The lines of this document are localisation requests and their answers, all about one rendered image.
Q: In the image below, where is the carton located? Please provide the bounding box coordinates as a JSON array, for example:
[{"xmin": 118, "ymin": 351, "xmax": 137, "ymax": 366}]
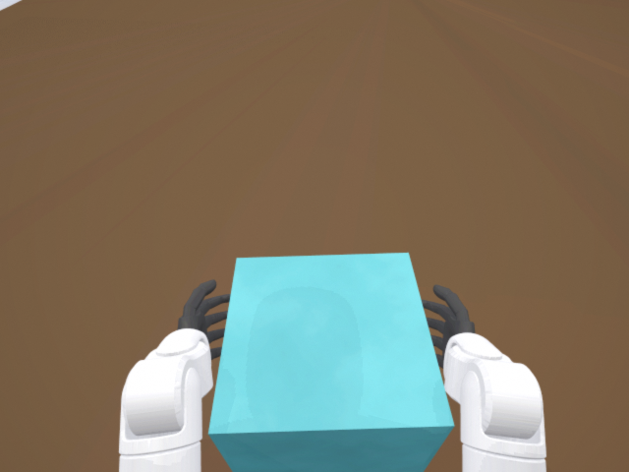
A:
[{"xmin": 208, "ymin": 253, "xmax": 454, "ymax": 472}]

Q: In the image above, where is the robot left forearm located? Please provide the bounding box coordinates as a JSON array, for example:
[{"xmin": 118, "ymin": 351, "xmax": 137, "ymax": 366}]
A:
[{"xmin": 119, "ymin": 328, "xmax": 213, "ymax": 472}]

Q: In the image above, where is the robot left hand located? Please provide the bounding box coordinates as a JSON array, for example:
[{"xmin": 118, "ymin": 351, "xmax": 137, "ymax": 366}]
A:
[{"xmin": 177, "ymin": 279, "xmax": 231, "ymax": 360}]

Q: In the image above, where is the robot right forearm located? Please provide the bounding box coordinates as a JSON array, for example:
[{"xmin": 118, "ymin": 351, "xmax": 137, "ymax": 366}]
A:
[{"xmin": 443, "ymin": 332, "xmax": 546, "ymax": 472}]

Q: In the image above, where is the robot right hand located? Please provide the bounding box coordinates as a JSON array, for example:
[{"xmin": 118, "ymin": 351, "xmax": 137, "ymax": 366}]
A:
[{"xmin": 422, "ymin": 284, "xmax": 475, "ymax": 369}]

